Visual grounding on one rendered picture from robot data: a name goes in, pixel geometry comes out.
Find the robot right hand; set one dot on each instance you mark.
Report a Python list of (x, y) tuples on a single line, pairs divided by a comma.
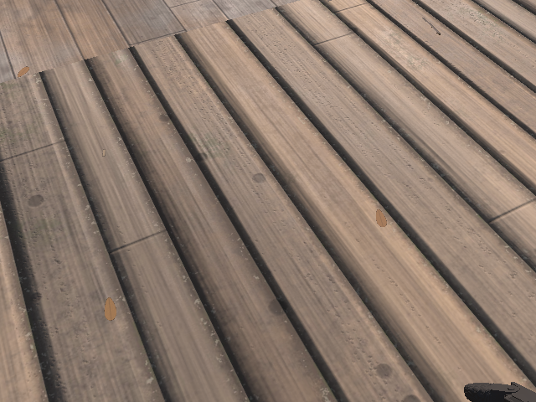
[(485, 392)]

